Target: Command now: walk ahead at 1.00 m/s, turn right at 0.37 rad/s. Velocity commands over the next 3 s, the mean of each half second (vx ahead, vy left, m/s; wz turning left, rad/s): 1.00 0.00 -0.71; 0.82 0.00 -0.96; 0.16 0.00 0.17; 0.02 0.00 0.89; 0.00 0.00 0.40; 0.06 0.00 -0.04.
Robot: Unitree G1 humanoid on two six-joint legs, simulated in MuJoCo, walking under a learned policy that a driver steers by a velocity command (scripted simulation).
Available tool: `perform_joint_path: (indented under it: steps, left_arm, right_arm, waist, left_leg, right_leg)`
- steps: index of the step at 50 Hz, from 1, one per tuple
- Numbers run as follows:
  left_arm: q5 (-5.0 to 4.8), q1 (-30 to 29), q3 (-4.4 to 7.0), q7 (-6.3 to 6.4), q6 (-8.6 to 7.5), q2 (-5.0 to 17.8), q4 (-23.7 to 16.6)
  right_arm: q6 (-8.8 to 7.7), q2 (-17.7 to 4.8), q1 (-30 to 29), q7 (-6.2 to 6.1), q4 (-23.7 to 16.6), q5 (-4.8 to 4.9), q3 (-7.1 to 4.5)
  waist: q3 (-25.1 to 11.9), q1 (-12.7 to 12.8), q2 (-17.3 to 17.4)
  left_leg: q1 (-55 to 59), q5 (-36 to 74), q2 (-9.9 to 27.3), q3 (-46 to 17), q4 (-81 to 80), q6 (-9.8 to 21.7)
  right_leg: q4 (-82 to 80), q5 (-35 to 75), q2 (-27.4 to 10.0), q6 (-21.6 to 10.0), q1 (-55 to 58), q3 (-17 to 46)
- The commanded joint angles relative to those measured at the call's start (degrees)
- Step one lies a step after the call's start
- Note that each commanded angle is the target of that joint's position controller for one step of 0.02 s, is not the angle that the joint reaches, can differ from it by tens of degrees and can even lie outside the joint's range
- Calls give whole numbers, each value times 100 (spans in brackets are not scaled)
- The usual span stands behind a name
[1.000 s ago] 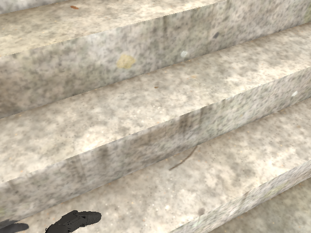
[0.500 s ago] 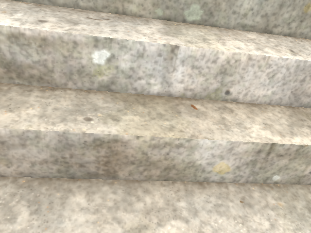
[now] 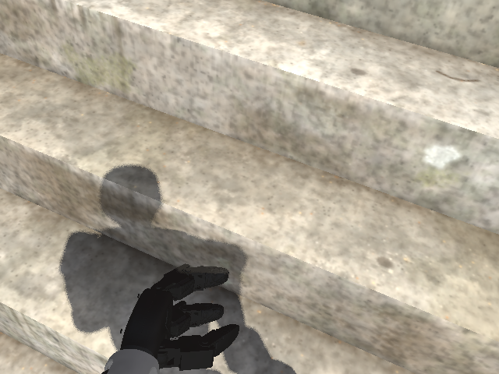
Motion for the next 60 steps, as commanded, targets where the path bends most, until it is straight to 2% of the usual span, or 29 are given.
perform_joint_path:
  steps: [1, 2, 3, 6, 11, 13, 15, 16, 17, 18, 19, 21, 24, 26, 27, 29, 30, 31, 32, 34, 37, 41, 44, 47, 48, 49, 50, 53, 60]
  left_arm:
    - [425, 2860, 637, -20, 248, 1616, 1334]
    - [581, 2473, 340, 271, 238, 294, 1613]
    - [476, 2321, 126, 365, 115, -434, 1646]
    - [279, 1344, 225, 347, 51, -132, 1618]
    - [-338, 1359, 614, 438, -133, 1333, 1254]
    - [-161, 1594, 722, 331, -148, 1680, 1095]
    - [172, -407, 800, 175, -232, 1646, 82]
    - [532, -836, 454, 3, -272, 332, -160]
    - [365, -578, 200, -92, -425, -594, -505]
    - [-130, 1119, 316, -282, -358, -518, -399]
    - [-342, 1400, 276, -200, -206, -260, -621]
    - [-298, 571, 72, -152, 127, -444, -1332]
    - [-27, -150, -39, -122, 380, -82, -1872]
    - [60, -806, -207, -194, 396, 89, -2203]
    - [-109, -677, -261, -138, 314, 228, -2211]
    - [-100, 1269, 416, -73, 396, 1400, -1447]
    - [155, 1744, 706, -92, 431, 1941, -1002]
    - [276, 2869, 954, -131, 505, 2585, -587]
    - [320, 3138, 1082, 70, 634, 3006, -241]
    - [297, 3036, 618, 112, 591, 1411, 313]
    - [267, 2651, 437, -110, 481, 558, 1007]
    - [380, 1614, 448, -76, 452, 745, 1162]
    - [-256, 1460, 704, 273, 488, 1464, 1009]
    - [-7, 1619, 1270, 311, 548, 2939, 807]
    - [-65, 1490, 1287, 331, 518, 2645, 715]
    - [164, 1072, 1099, 198, 367, 1885, 216]
    - [60, 1397, 1018, -13, 222, 1198, 75]
    - [84, 1905, 730, -169, 418, 704, -67]
    - [193, 1658, 403, 12, 420, 657, -103]
  right_arm:
    - [-304, -840, -2754, 100, -2040, 86, -193]
    - [-425, -476, -3145, 449, -2639, -52, -145]
    - [-510, 145, -3117, 830, -3193, -71, 100]
    - [-694, 867, -2150, 1291, -3278, -229, 564]
    - [-562, 395, -2553, 607, -3497, -329, 813]
    - [-446, -309, -1692, 348, -3201, 58, 419]
    - [-457, -1405, 1640, 364, -1902, 261, -232]
    - [-400, -1129, 1544, 494, -1175, 409, -250]
    - [-411, -244, 697, 606, -865, 72, 104]
    - [-334, -108, 171, 579, -1395, -327, 89]
    - [-266, -312, -432, 462, -1521, -372, -106]
    - [-181, -340, -1005, 252, -1292, -3, -250]
    - [-304, 178, -1483, 184, -868, 15, -69]
    - [-368, -139, -1851, 77, -647, 58, -27]
    - [-444, -1028, -921, 66, -434, 394, -165]
    - [-438, -2543, -475, 218, -583, 360, -518]
    - [-373, -2639, -1009, 193, -1111, 148, -626]
    - [-458, -2240, -1251, 294, -1692, 155, -670]
    - [-574, -1330, -1730, 482, -2069, -9, -410]
    - [-715, -77, -2988, 795, -2842, -257, -73]
    - [-817, 928, -2260, 938, -3324, -75, 486]
    - [-638, 663, -2521, 672, -3701, 199, 640]
    - [-553, 554, -3406, 434, -4378, -367, 813]
    - [-450, -657, -1394, 147, -3507, -215, -36]
    - [-477, -1160, -360, 108, -3262, -255, -251]
    - [-430, -1538, -5, 133, -2739, -236, -281]
    - [-277, -879, -941, 32, -2656, -344, -210]
    - [220, 372, -2077, 121, -2581, 195, -109]
    - [71, -167, -1543, 148, -2133, 218, -313]
  waist:
    - [-1413, 1270, -4355]
    - [-80, 862, -3739]
    - [1112, 268, -2454]
    - [1336, -1282, 1088]
    - [193, -1249, 954]
    - [-893, -1494, 31]
    - [-1226, -3090, -89]
    - [68, -2552, 652]
    - [753, -1470, 882]
    - [-124, -323, 1022]
    - [-630, -228, 1117]
    - [-88, -92, 751]
    - [1402, 194, -189]
    - [1201, 481, -415]
    - [278, 429, -214]
    - [-1305, 1274, 824]
    - [-1712, 1339, 529]
    - [-1961, 1281, -497]
    - [-2039, 872, -2804]
    - [-393, 455, -1358]
    - [698, -808, -391]
    - [1378, -1231, -684]
    - [562, -1259, -218]
    - [-1846, -1814, -756]
    - [-2287, -1997, 147]
    - [-2480, -1508, 2163]
    - [-2542, -667, 3285]
    - [40, 170, 139]
    - [425, 206, -559]
  left_leg:
    - [-2607, 198, 279, -18, 7844, -1179]
    - [-4935, -3561, -157, -865, 10851, -1094]
    - [-6418, -4448, 85, -1142, 11905, -765]
    - [-6411, -3650, 769, -341, 11205, -205]
    - [-924, -2174, 1507, 1433, 5981, -817]
    - [595, -2834, 1184, 1201, 4018, -610]
    - [2548, -2154, 1477, 655, 738, -307]
    - [1603, -57, 2057, 398, -202, -219]
    - [1142, 3700, 2271, 257, 1118, -718]
    - [2273, 4652, 3065, -536, 2100, -69]
    - [2498, 1521, 3656, -1395, 1061, 652]
    - [1729, -2713, 3937, -1419, -390, 322]
    - [-755, -1992, 3021, 455, -1187, -198]
    - [-3520, 161, 2028, 2064, -2389, -316]
    - [-3414, 2734, 1981, 1949, -2345, -46]
    - [-501, 9714, 2637, 1657, -5, 363]
    - [305, 11061, 2606, 1720, 1804, 447]
    - [-1127, 7650, 2267, 947, 3741, 202]
    - [-2997, -791, 525, 696, 6418, -104]
    - [-5386, -2013, 428, 19, 10701, 106]
    - [-6940, -2915, 800, 246, 12052, 102]
    - [-6847, -3607, 884, 871, 12474, -438]
    - [-2873, -2516, 1085, 1648, 7645, -495]
    - [-868, -4129, 483, 1354, 5544, -729]
    - [-162, -4829, 1515, -875, 3991, -207]
    - [481, -2265, 2027, -1736, 2067, 107]
    - [614, -853, 2878, -3688, 1308, 962]
    - [-2066, -2978, 2015, -1629, 1876, 491]
    - [-2354, -2281, 1528, -1334, 1713, 689]
  right_leg:
    - [-4106, 532, -1138, -1722, 4178, 5146]
    - [-5067, -1821, -1549, -1933, 3131, 7621]
    - [-4656, -2279, -1519, -1420, 2387, 6899]
    - [-4832, 291, -930, -558, 1274, 4391]
    - [-5114, 2163, -350, -599, -2027, 2532]
    - [-3833, 4527, -331, -600, -633, 2803]
    - [-1014, 6443, 340, 274, -98, 1957]
    - [1772, 1762, 268, 265, -801, 1506]
    - [4838, 1079, 211, 43, -2003, 1902]
    - [5994, 765, 10, 212, -3394, 2303]
    - [6942, 216, -463, 471, -4142, 2139]
    - [6635, -284, -1549, 772, -4526, 2304]
    - [6024, 353, -1621, 800, -3765, 2025]
    - [2530, 1692, -1452, 564, 164, 574]
    - [1025, 667, -963, 467, 2269, -65]
    - [530, -569, 46, 297, 3194, -449]
    - [-606, -232, 175, -105, 3023, 390]
    - [-2612, 50, -583, -808, 4484, 3121]
    - [-5098, -257, -1536, -1395, 5553, 6216]
    - [-4906, -573, -1529, -670, 4005, 5829]
    - [-4441, 1783, -1022, -151, 3224, 3622]
    - [-5815, 2086, -1093, -244, 955, 3123]
    - [-6939, 3450, -694, -126, -943, 2395]
    - [-4979, 11185, -1377, -67, 3035, 2916]
    - [-2710, 11512, -1243, 111, 3423, 2816]
    - [-711, 7208, -468, 239, 3002, 2437]
    - [2635, 2683, 368, 670, 1119, 2973]
    - [3301, 1821, -67, 783, 92, 2687]
    - [1803, 3284, -869, 1157, -56, 1647]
